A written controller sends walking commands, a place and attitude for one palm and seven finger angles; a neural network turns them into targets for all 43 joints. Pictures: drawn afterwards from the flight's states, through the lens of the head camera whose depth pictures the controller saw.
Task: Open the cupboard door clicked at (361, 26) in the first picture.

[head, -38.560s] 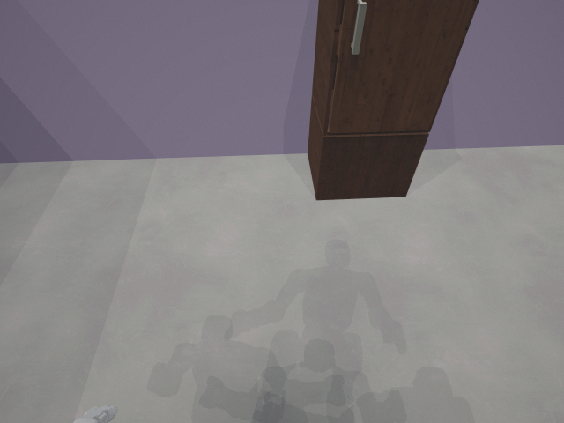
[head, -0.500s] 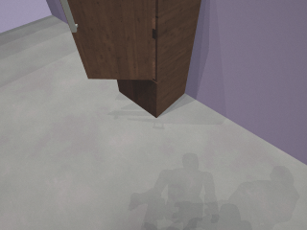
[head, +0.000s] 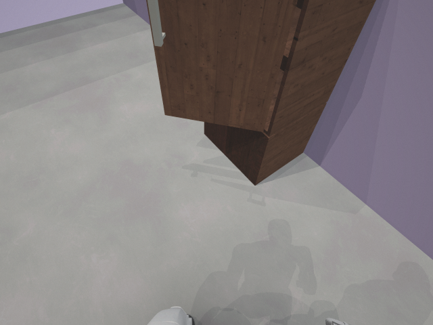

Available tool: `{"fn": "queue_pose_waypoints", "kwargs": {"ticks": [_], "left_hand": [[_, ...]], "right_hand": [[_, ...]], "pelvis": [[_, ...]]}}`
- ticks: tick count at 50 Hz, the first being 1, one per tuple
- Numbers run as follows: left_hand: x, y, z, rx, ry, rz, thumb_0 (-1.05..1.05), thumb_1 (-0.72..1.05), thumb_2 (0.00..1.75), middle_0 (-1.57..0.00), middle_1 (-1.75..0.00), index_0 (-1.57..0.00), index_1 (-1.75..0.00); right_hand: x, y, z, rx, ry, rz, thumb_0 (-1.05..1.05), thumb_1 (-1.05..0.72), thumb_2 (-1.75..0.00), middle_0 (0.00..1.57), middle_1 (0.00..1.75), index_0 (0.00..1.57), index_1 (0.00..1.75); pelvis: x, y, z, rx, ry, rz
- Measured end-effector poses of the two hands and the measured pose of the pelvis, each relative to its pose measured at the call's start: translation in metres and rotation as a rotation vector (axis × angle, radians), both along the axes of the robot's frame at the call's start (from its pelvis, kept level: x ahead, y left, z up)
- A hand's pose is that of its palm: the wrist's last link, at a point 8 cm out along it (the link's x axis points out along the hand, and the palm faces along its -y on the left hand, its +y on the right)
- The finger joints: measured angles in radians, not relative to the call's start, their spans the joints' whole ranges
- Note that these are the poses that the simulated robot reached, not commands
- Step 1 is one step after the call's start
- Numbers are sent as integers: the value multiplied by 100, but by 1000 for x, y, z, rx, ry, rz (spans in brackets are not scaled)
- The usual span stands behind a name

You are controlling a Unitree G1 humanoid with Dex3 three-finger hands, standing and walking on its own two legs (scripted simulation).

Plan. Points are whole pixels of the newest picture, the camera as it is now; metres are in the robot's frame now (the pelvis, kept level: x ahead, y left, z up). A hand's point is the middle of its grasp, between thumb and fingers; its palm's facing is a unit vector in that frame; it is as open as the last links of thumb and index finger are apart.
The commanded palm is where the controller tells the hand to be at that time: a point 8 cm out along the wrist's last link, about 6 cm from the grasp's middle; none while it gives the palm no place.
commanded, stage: take the last steps up to it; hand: left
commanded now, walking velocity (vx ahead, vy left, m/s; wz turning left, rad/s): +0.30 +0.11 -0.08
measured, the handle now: (157, 16) +0.88 +0.27 +0.10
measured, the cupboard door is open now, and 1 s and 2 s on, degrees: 41 41 41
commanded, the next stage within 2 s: come to a stop and stand still in 0.60 s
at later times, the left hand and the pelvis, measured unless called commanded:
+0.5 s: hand (153, 232) +0.32 +0.18 -0.13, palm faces -0.07 -0.98 -0.21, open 7.4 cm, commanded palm none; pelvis +0.18 +0.01 +0.01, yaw -4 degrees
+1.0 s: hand (122, 234) +0.32 +0.26 -0.17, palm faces -0.03 -0.98 -0.17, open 7.4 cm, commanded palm none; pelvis +0.30 +0.08 +0.02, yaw -6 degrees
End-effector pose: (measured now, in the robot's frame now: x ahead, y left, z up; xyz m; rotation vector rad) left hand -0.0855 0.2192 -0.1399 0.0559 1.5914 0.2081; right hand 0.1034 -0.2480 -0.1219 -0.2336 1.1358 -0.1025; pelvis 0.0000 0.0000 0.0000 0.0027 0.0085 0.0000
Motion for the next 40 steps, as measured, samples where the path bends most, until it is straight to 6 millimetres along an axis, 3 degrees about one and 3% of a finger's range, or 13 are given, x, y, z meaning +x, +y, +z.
{"fn": "queue_pose_waypoints", "kwargs": {"ticks": [2, 4, 6, 10, 16, 22, 24, 27, 34, 40], "left_hand": [[22, 15, -3, 10, -3, -13, 1, 91, 90, -20, -30, -20, -30], [56, 28, 0, 23, -51, -34, 1, 91, 90, -20, -30, -20, -30], [98, 38, 6, 35, -123, -59, 1, 91, 90, -19, -30, -20, -30], [183, 47, 22, 48, -282, -111, 1, 91, 90, -19, -30, -19, -29], [294, 40, 41, 51, -442, -188, 0, 91, 90, -19, -30, -19, -29], [379, 19, 38, 53, -507, -271, 0, 91, 90, -19, -30, -19, -30], [393, 13, 35, 51, -519, -271, 0, 91, 90, -19, -30, -20, -30], [393, 9, 35, 45, -483, -240, 0, 91, 90, -19, -30, -20, -30], [375, 39, 34, 65, -325, -170, -2, 96, 90, -20, -30, -20, -30], [366, 68, 11, 23, -189, -120, -1, 93, 90, -20, -30, -20, -30]], "right_hand": [[14, 15, 2, 1, -23, -8, 0, -91, -90, 20, 30, 20, 29], [19, 28, 5, 12, -22, -22, 0, -91, -90, 20, 30, 20, 29], [18, 39, 7, 27, -5, -43, 0, -91, -90, 20, 30, 20, 29], [12, 40, 10, 19, 41, -99, -1, -95, -90, 20, 30, 20, 29], [-7, 43, 1, 48, 182, -166, -1, -93, -90, 20, 30, 20, 29], [-12, 45, -16, 95, 313, -237, 0, -92, -90, 20, 30, 20, 29], [-5, 45, -19, 106, 351, -248, 0, -92, -90, 20, 30, 20, 29], [23, 42, -13, 100, 358, -239, 1, -91, -90, 20, 30, 20, 29], [127, 45, 6, 78, 225, -195, 1, -91, -90, 20, 30, 20, 29], [215, 65, 6, 23, 97, -135, 0, -92, -90, 20, 30, 20, 29]], "pelvis": [[12, 8, 1, 6, -15, -12], [24, 14, 6, 8, -20, -22], [37, 20, 12, 11, -23, -28], [63, 29, 22, 20, -22, -36], [108, 32, 24, 35, -19, -53], [163, 17, 12, 43, -18, -77], [177, 13, 9, 25, -23, -75], [195, 13, 16, 11, -27, -63], [239, 24, 29, 5, -9, -60], [284, 58, 17, -31, -15, -71]]}}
